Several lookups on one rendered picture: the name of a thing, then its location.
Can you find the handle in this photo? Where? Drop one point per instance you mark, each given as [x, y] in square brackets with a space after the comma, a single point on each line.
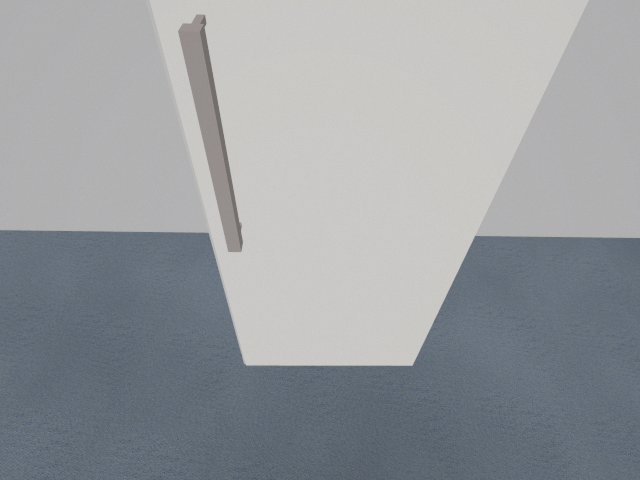
[198, 64]

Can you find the fridge door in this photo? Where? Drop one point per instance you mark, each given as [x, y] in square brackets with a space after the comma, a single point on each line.
[366, 140]

